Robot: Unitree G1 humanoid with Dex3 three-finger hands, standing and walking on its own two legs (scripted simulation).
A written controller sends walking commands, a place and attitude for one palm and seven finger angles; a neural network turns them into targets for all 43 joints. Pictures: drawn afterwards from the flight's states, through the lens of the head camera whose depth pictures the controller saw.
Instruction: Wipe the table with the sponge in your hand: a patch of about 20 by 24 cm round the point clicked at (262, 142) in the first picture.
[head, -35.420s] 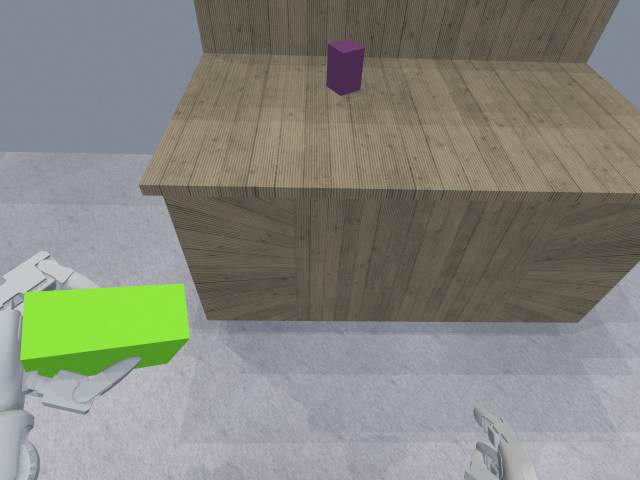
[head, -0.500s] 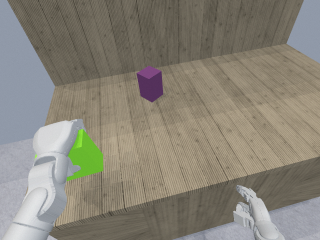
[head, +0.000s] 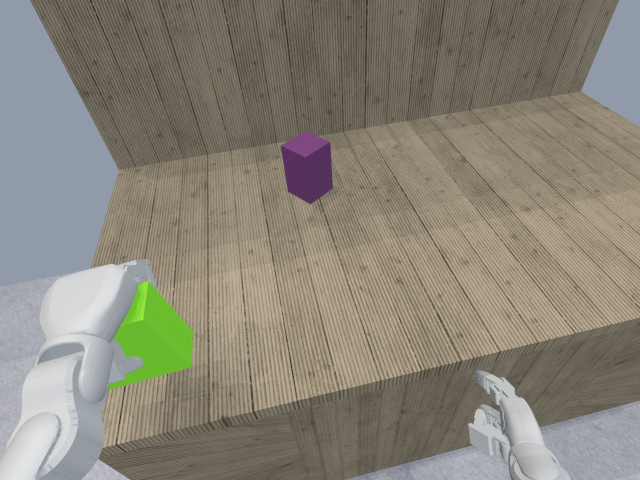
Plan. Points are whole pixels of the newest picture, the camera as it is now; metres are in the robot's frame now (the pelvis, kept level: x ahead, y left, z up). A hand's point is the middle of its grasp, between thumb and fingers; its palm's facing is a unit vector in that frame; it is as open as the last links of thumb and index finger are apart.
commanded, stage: bring the sponge back beside the body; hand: left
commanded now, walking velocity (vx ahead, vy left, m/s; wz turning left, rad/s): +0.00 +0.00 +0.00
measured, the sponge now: (137, 345) +0.23 +0.28 +0.06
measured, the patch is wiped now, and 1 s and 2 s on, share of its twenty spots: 1.00 1.00 1.00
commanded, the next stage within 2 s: step back with the hand held close in 0.90 s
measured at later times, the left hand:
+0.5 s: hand (95, 350) +0.19 +0.29 +0.11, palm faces +0.08 -0.11 -0.99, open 9.3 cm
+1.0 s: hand (97, 357) +0.18 +0.28 +0.11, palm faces +0.08 -0.11 -0.99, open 9.3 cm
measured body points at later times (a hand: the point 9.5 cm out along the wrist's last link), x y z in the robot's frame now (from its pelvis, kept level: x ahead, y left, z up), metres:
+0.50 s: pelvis -0.01 +0.01 +0.00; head -0.02 -0.02 +0.45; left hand +0.18 +0.29 +0.16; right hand +0.24 -0.19 -0.07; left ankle -0.01 +0.14 -0.74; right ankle +0.01 -0.13 -0.74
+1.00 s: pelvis -0.01 +0.00 +0.00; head -0.03 -0.03 +0.45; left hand +0.17 +0.29 +0.16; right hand +0.24 -0.19 -0.07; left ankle -0.01 +0.14 -0.74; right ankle +0.01 -0.13 -0.74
